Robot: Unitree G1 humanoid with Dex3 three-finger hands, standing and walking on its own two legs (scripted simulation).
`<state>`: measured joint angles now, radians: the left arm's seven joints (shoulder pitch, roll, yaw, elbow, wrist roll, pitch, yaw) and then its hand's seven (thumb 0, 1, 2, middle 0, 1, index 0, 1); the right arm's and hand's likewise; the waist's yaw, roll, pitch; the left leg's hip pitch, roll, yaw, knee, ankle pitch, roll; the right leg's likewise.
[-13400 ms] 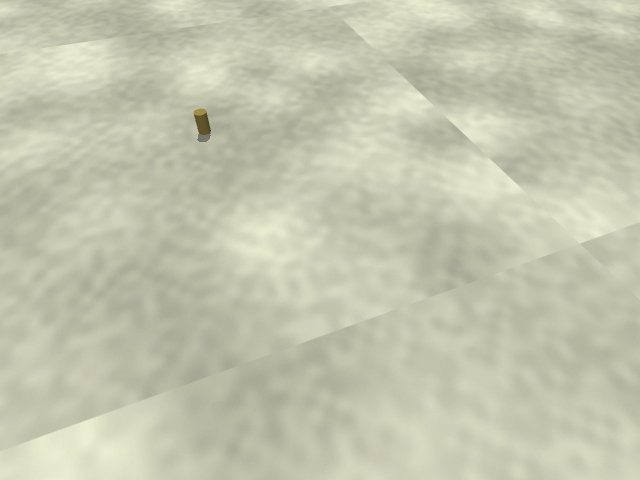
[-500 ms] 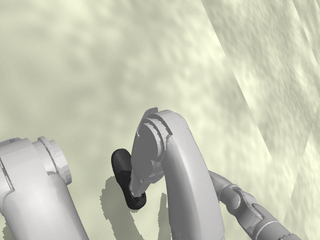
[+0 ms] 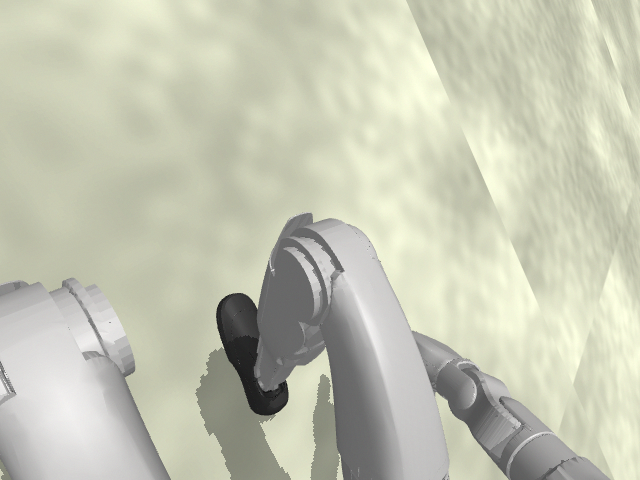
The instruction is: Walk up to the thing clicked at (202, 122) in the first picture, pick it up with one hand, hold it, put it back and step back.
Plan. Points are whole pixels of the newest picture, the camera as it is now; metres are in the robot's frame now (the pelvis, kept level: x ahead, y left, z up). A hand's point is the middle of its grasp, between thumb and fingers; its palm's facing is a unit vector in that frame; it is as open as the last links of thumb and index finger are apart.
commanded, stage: close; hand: left
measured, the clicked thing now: out of the picture +0.47 +0.34 -0.22
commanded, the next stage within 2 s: settle in 0.20 s
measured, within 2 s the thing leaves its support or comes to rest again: leaves its support in 0.28 s
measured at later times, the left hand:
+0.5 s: hand out of the picture +0.45 +0.33 -0.18, palm faces +0.55 -0.84 -0.01, open 7.2 cm
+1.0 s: hand out of the picture +0.44 +0.37 -0.09, palm faces +0.54 -0.84 +0.01, open 6.5 cm
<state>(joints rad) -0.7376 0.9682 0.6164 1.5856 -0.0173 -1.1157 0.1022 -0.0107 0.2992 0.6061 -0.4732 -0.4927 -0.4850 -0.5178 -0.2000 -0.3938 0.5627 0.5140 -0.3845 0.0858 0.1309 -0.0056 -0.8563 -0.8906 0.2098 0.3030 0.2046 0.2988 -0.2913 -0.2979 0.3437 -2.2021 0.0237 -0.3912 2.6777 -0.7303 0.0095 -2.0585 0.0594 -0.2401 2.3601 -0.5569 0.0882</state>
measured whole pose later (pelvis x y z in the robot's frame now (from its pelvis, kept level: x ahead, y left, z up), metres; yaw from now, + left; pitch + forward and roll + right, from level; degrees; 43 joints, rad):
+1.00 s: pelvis +0.01 +0.00 +0.02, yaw +2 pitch +17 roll -17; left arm -0.73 0.83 0.57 1.22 -0.07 -0.87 -0.02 0.07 -0.35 1.05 -0.69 -1.17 -1.31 -1.45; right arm -0.06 -0.36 0.41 0.56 -0.27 0.10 0.13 0.00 -0.88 -0.90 0.21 0.30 0.20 0.30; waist -0.22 -0.19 0.20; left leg -2.23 0.02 -0.32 2.60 -0.71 0.01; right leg -2.09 0.02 -0.20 2.33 -0.58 0.06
